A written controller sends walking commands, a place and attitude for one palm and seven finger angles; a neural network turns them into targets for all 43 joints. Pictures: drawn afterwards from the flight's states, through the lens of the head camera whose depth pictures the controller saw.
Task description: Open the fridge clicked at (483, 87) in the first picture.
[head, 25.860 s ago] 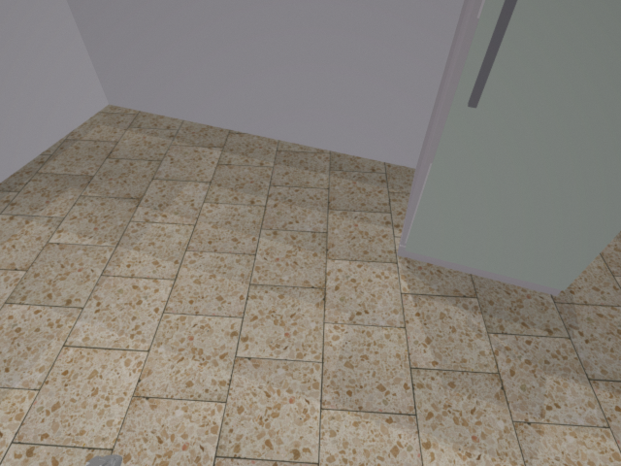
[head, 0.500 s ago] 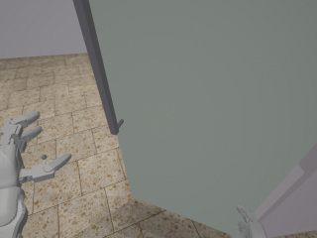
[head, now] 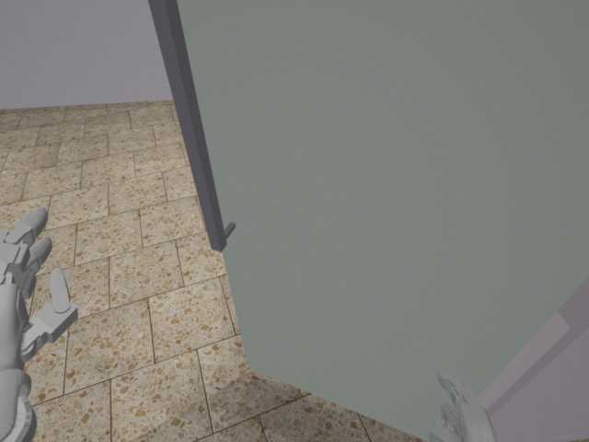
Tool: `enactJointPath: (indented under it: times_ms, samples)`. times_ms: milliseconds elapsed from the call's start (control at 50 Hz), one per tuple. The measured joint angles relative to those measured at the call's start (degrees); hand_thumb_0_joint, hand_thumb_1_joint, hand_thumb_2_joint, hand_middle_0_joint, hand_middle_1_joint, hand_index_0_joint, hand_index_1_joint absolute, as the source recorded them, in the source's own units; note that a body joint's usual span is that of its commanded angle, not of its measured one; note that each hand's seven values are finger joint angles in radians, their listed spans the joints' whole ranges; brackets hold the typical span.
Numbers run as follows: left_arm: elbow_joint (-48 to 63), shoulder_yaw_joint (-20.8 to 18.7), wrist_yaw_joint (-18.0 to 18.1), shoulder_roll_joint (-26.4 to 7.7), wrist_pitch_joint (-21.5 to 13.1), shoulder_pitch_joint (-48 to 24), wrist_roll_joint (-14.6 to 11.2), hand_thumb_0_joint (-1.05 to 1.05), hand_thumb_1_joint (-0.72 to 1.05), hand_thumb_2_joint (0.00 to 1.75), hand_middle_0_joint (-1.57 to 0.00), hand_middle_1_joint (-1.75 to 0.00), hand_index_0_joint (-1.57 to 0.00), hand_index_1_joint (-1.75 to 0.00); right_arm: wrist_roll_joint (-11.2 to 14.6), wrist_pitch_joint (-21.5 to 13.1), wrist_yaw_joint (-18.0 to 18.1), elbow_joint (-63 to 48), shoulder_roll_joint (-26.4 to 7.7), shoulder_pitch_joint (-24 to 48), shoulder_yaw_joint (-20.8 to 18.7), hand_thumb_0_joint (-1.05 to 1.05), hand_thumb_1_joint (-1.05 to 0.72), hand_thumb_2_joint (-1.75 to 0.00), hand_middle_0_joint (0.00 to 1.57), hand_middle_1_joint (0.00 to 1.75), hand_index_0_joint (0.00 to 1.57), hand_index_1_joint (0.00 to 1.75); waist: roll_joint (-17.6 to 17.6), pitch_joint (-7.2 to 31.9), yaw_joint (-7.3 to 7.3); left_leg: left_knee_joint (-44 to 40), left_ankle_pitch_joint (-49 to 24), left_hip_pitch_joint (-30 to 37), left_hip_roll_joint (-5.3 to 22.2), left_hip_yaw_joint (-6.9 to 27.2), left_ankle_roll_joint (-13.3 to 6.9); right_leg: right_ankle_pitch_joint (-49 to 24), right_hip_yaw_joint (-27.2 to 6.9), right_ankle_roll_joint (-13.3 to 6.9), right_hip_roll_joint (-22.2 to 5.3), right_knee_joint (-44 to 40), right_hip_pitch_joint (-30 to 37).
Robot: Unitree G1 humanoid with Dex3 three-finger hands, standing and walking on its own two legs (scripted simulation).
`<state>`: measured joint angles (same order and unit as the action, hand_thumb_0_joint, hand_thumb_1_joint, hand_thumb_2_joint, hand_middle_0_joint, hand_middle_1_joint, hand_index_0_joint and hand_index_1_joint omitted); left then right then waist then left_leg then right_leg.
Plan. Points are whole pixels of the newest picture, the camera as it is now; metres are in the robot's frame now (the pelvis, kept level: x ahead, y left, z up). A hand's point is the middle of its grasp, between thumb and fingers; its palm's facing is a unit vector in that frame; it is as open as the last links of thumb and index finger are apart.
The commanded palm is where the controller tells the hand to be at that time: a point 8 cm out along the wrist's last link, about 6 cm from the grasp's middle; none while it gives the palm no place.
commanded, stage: draw the hand back to the body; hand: left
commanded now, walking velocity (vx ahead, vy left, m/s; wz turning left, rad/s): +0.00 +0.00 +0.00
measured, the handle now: (201, 124) +0.46 +0.21 +0.23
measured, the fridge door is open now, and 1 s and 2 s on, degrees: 61 61 61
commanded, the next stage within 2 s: step back with the hand held close in 0.14 s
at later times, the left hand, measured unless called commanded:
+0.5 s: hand (75, 307) +0.19 +0.27 +0.15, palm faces +0.39 -0.81 -0.43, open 7.4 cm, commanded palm +0.13 +0.31 +0.17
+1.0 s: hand out of the picture +0.11 +0.29 +0.16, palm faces +0.48 -0.78 -0.40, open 7.4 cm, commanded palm +0.04 +0.32 +0.17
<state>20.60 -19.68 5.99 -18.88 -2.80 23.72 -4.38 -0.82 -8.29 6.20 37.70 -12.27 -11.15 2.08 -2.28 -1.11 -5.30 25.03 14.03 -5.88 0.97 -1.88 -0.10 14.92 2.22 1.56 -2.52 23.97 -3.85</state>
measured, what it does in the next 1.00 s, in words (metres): shifts its weight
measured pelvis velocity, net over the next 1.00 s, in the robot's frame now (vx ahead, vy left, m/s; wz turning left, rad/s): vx -0.09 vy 0.02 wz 0.01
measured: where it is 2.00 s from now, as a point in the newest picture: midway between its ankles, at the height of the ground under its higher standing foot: outside the picture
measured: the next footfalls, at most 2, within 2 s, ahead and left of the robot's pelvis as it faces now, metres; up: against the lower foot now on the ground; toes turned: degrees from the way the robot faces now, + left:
right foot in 1.70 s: -0.26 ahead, -0.06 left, +0.00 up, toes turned -5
left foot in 1.86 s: -0.14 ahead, +0.11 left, +0.00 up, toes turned -1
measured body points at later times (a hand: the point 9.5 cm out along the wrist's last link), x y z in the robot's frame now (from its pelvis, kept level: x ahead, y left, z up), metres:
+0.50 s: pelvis -0.02 +0.01 +0.00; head -0.01 +0.01 +0.45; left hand +0.16 +0.31 +0.18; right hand +0.17 -0.23 -0.08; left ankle +0.00 +0.12 -0.74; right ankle -0.02 -0.14 -0.74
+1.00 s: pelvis -0.09 +0.02 -0.02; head -0.08 +0.04 +0.43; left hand +0.08 +0.33 +0.18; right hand +0.08 -0.21 -0.09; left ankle +0.00 +0.12 -0.74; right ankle -0.02 -0.13 -0.74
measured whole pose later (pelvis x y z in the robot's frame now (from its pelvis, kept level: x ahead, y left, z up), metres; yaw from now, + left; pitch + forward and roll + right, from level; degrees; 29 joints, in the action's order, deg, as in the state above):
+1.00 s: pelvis -0.09 +0.02 -0.02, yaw +0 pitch -1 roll -2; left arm 28.6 -24.6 8.2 -21.4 -14.8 26.8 -1.2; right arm -0.5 -7.2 5.3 33.8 -11.7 -13.3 1.4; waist 0.5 -2.4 -1.8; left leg 37.1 13.9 -24.9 0.9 -1.4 -2.4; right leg 10.5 1.2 2.1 -2.1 32.2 -21.0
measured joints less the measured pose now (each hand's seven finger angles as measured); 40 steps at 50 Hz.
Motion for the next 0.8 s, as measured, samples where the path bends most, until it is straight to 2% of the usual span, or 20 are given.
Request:
enactJointPath:
  times_ms: [300, 400, 560, 680, 800]
  samples:
    - [0.4, -0.1, -0.3, -0.2, -0.1, 0.0, 0.1, 0.01, 0.89, 0.90, -0.21, -0.31, -0.21, -0.30, 0.0, 0.5, -0.2, 0.1, -0.2, -0.6, -0.1, 0.01, -0.90, -0.90, 0.21, 0.30, 0.21, 0.30, -0.3, -0.1, 0.54, -0.1, -0.3, 0.1, 0.5, -0.1, 0.1, -0.7, -0.1, -0.2, 0.5, -0.9, 0.4]
    - [1.5, -2.0, 0.0, -0.9, -4.2, 0.5, 1.0, 0.01, 0.89, 0.90, -0.21, -0.31, -0.21, -0.30, 0.0, 3.4, -1.0, -1.5, -0.8, 0.8, -0.2, 0.01, -0.90, -0.90, 0.21, 0.30, 0.21, 0.30, -0.3, 0.7, 2.41, 2.3, -0.1, -5.0, 1.0, 0.2, -0.1, -1.8, 0.1, 0.1, 0.9, -0.7, -3.7]
    - [5.2, -2.3, 0.0, -3.7, -5.9, 5.7, 1.1, 0.01, 0.89, 0.90, -0.21, -0.31, -0.21, -0.30, 0.6, 6.6, -0.6, -5.5, -0.6, 1.3, -1.5, 0.01, -0.90, -0.90, 0.21, 0.30, 0.21, 0.30, 1.5, -0.4, 4.24, 2.9, -1.5, -9.0, -0.1, -1.4, -1.2, -2.7, -1.6, 1.1, -0.2, 1.6, -8.9]
    - [6.8, -3.9, 0.8, -5.3, -7.0, 6.0, 1.2, 0.01, 0.89, 0.90, -0.21, -0.31, -0.21, -0.30, 0.9, 6.4, -0.3, -6.5, -0.1, 0.5, -1.3, 0.01, -0.90, -0.90, 0.20, 0.30, 0.20, 0.30, 2.8, -1.2, 4.05, 4.6, -2.3, -11.6, -0.4, -1.5, -1.9, -3.7, -1.8, 1.5, -0.6, 3.3, -11.5]
    - [7.1, -5.2, 1.5, -4.3, -9.0, 4.5, 2.4, 0.01, 0.89, 0.90, -0.21, -0.31, -0.21, -0.30, 1.0, 4.3, -0.4, -6.6, 0.3, -0.6, -0.9, 0.01, -0.90, -0.90, 0.21, 0.30, 0.21, 0.30, 2.8, -1.6, 3.77, 8.4, -2.3, -15.1, -0.4, -0.7, -2.3, -3.6, -1.1, 1.4, -0.6, 6.6, -14.4]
